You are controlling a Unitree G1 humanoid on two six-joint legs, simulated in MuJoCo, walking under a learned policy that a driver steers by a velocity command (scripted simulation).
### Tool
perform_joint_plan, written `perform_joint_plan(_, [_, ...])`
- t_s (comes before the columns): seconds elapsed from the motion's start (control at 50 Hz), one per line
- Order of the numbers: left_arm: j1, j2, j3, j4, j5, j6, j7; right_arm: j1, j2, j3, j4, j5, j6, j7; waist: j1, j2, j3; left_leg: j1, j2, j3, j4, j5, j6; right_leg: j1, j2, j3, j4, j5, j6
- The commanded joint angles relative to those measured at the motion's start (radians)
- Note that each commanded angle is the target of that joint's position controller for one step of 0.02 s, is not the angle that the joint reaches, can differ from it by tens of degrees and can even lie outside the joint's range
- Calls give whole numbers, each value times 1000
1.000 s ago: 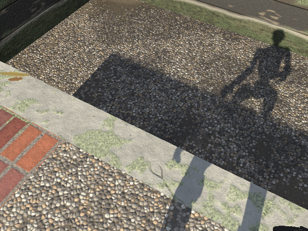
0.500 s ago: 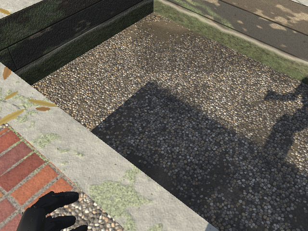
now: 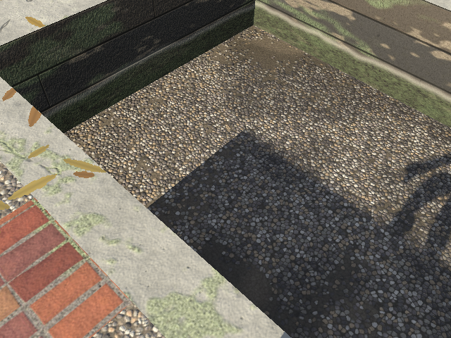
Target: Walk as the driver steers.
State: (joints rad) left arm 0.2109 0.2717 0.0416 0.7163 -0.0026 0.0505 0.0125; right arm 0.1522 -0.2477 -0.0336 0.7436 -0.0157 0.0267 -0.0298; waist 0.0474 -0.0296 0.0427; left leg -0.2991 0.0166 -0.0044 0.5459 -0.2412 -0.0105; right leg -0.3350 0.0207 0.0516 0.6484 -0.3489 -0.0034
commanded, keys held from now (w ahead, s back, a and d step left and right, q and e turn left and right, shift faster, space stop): e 0.78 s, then no key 0.22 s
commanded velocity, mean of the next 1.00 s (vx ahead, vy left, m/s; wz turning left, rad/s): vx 0.02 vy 0.00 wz -0.50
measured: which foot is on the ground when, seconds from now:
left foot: down 0.00-0.18, up 0.20-0.58, down 0.60-0.98, up 1.00-1.00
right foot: up 0.00-0.16, down 0.18-0.60, up 0.62-0.96, down 0.98-1.00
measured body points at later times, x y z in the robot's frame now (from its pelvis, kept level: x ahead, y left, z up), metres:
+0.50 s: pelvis -0.01 -0.01 +0.01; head +0.02 -0.03 +0.45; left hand +0.20 +0.23 -0.08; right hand +0.05 -0.32 -0.11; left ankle +0.05 +0.13 -0.70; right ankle +0.00 -0.12 -0.73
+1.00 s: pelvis -0.05 +0.01 -0.01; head -0.04 -0.02 +0.44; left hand +0.21 +0.16 -0.09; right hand -0.10 -0.28 -0.13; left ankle +0.04 +0.13 -0.73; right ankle -0.12 -0.09 -0.74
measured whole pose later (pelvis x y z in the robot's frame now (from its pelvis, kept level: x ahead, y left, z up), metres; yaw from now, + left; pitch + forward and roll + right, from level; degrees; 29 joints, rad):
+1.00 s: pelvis -0.05 +0.01 -0.01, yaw -32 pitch +0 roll +0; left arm 0.23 0.27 0.04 0.58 -0.02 0.10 0.04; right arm 0.17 -0.27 -0.04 0.82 0.02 0.03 -0.02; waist -0.02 0.03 0.05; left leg -0.31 0.08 0.04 0.62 -0.33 -0.03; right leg -0.25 0.01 0.02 0.58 -0.30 -0.01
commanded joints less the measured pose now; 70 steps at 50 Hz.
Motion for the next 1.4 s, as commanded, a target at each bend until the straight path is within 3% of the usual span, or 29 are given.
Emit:
perform_joint_plan(0.02, [14, 95, 39, -96, -2, 7, 8, 8, -147, -41, -46, -4, -28, -11, -43, 213, -102, 135, 326, -268, -155, 451, 249, -133, -26, -15, 267, -194, 18])
perform_joint_plan(0.12, [36, 70, 39, -101, -18, 22, -3, -58, -170, -52, -25, 15, -7, -10, -30, 198, -127, 130, 256, -104, -70, 524, 211, -26, -30, -89, 100, -70, 19])
perform_joint_plan(0.16, [89, 81, 48, -88, -13, 23, -12, -70, -166, -56, -6, 40, -2, -10, 4, 167, -127, 77, 215, -41, -1, 351, 148, 96, 4, -128, -129, 143, -23])
perform_joint_plan(0.18, [90, 127, 61, -99, 1, 21, -7, -22, -138, -55, 11, 42, -2, -14, -14, 13, -112, -24, 135, 31, 150, 91, 65, 177, -61, 23, -228, 394, -72])
perform_joint_plan(0.2, [82, 273, 91, -135, 16, 21, -2, -35, -102, -41, -27, 3, -10, -18, -30, -309, -71, -291, -37, 105, 369, -336, -44, 235, -310, 408, -297, 691, -239])
perform_joint_plan(0.22, [130, 268, 82, -145, 49, 3, -7, -108, -134, -47, -41, 3, -21, -20, 42, -259, -123, -339, -69, -64, 576, -487, -54, 228, -399, 556, -336, 704, -371])
perform_joint_plan(0.24, [101, 231, 70, -148, 54, -13, -1, -106, -153, -54, -29, 26, -20, -20, 8, -187, -106, -377, -46, -105, 680, -428, -53, 238, -372, 478, -317, 651, -352])
perform_joint_plan(0.3, [-6, 186, 60, -189, 1, -4, 31, -59, -181, -71, 29, 24, -11, -32, -40, -54, -110, -355, -18, -122, 686, -229, -61, 233, -255, 314, -261, 593, -233])
perform_joint_plan(0.42, [28, 186, 70, -217, -1, 35, 46, -78, -93, -33, 32, 30, -23, -14, -17, -113, -124, -176, -61, -95, 284, -122, -76, 201, -171, 286, -250, 495, -201])
perform_joint_plan(0.56, [-22, 186, 76, -253, -29, 43, 40, 9, -163, -53, 52, 30, -58, 24, -43, -148, -120, 5, -42, -113, -48, -31, -21, 150, -158, 501, -252, 257, -160])
perform_joint_plan(0.58, [-24, 183, 73, -249, -33, 41, 41, 32, -173, -56, 58, 17, -63, 24, -60, -113, -116, 83, -1, -125, -144, 110, 5, 94, -128, 483, -224, 173, -128])
perform_joint_plan(0.6, [4, 151, 65, -254, -21, 37, 40, 53, -224, -66, 57, -4, -62, 22, -42, 16, -137, 178, 144, -244, -171, 250, 57, 1, -48, 398, -91, 3, -81])
perform_joint_plan(0.62, [19, 128, 61, -287, -31, 34, 40, 46, -295, -82, 65, -14, -55, 22, -8, 314, -90, 161, 312, -434, -230, 416, 195, -150, 135, 188, 118, -260, -29])
perform_joint_plan(0.64, [47, 199, 85, -267, -17, 27, 39, 4, -275, -78, 45, -28, -57, 26, -15, 290, -82, 79, 399, -510, -256, 395, 283, -166, 116, 163, 377, -321, 12])
perform_joint_plan(0.66, [62, 240, 103, -238, -27, 29, 34, -57, -229, -63, 21, -22, -56, 23, 9, 201, -68, 48, 351, -416, -248, 331, 269, -166, 89, 155, 504, -253, 24])
perform_joint_plan(0.7, [92, 198, 97, -197, -22, 54, 41, -116, -167, -43, 5, 6, -47, 12, 17, 167, -38, 51, 243, -257, -223, 250, 213, -198, 85, 129, 623, -132, 56])
perform_joint_plan(0.74, [81, 149, 78, -200, -24, 69, 38, -95, -144, -35, 2, 7, -30, 5, 5, 174, -28, 65, 201, -168, -207, 271, 224, -212, 72, 74, 661, -83, 80])
perform_joint_plan(0.86, [-52, 76, 27, -258, -22, 51, 22, 44, -204, -57, 13, 16, -5, 2, -101, 220, -66, 221, 252, -185, -151, 257, 264, -171, -20, -2, 258, -177, 82])
perform_joint_plan(0.96, [116, 81, 31, -170, -18, 29, 26, -14, -181, -43, 14, 59, -5, 7, -17, 197, -91, 53, 218, -134, -98, 267, 189, 176, 9, -99, -245, 179, 0])
perform_joint_plan(0.98, [123, 114, 36, -175, -5, 28, 29, 32, -129, -26, 29, 46, -13, 7, -28, 78, -135, -35, 156, -80, -5, 100, 104, 320, -66, 34, -280, 368, -32])
perform_joint_plan(1.0, [80, 201, 49, -203, 7, 30, 31, 46, -63, -4, 3, 12, -25, 12, -77, -240, -147, -166, 32, 42, 173, -238, 2, 334, -279, 284, -266, 612, -149])
perform_joint_plan(1.02, [72, 136, 25, -207, 36, 10, 9, -41, -123, -20, -21, 18, -26, 4, -13, -235, -135, -167, 30, -35, 261, -389, -30, 201, -353, 381, -332, 487, -268])
perform_joint_plan(1.04, [35, 95, 9, -197, 46, -7, 1, -50, -149, -34, -11, 34, -22, 2, -29, -177, -79, -172, 46, -62, 322, -366, -37, 168, -320, 341, -353, 357, -269])
perform_joint_plan(1.08, [-4, 86, 7, -169, 28, -26, 4, 16, -132, -42, 44, 26, -10, -6, -52, -156, -52, -182, 48, -62, 371, -291, -57, 176, -238, 244, -329, 298, -207])
perform_joint_plan(1.14, [17, 39, -8, -128, 20, -26, 18, 50, -90, -29, 84, 29, -8, 6, -50, -122, -52, -129, 54, -44, 304, -142, -61, 159, -182, 203, -380, 56, -180])
perform_joint_plan(1.26, [87, 119, 26, -109, -8, -18, 37, -57, -110, -18, 45, 44, -60, 22, 16, -92, 30, -223, 34, -16, 136, -189, -4, 244, -263, 362, -459, -187, -228])
perform_joint_plan(1.32, [51, 108, 25, -122, -15, -17, 36, -13, -97, -12, 56, 37, -84, 38, -18, -82, 15, -111, 27, 4, 58, -116, 36, 169, -249, 318, -447, -115, -218])
perform_joint_plan(1.38, [-12, 63, 15, -137, -22, -14, 29, 193, -100, -19, 127, 20, -99, 43, -121, -64, -47, 219, 3, 19, -78, 54, 57, -15, -162, 219, -326, -108, -158])
perform_joint_plan(1.4, [-43, 3, -1, -156, -15, -20, 26, 290, -134, -27, 147, 16, -100, 39, -153, 30, -73, 328, 108, -119, -124, 12, 80, -121, -89, 139, -139, -118, -107])
Keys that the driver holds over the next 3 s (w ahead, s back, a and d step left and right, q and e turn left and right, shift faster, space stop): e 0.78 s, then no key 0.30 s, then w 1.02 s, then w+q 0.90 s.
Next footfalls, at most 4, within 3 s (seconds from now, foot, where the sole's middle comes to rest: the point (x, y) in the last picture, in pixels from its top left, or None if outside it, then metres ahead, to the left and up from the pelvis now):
0.18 right None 0.04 -0.12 -0.77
0.60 left None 0.07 0.11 -0.77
0.98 right None -0.09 -0.11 -0.77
1.40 left None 0.06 0.06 -0.77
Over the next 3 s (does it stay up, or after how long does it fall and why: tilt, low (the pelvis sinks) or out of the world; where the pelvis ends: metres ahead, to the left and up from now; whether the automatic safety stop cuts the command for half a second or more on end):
stays up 0.21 -0.12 -0.01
